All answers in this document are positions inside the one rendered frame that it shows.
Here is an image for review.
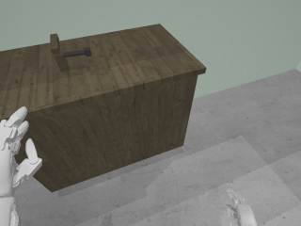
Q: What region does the counter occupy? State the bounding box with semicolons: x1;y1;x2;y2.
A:
0;24;207;192

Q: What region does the robot left hand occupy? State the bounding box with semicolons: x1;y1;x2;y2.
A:
0;106;42;197

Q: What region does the tap lever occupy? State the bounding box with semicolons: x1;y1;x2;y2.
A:
63;47;91;57

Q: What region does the left robot forearm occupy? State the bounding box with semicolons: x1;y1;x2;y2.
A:
0;195;21;226

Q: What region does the robot right hand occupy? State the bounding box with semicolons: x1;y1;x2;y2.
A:
220;187;258;226

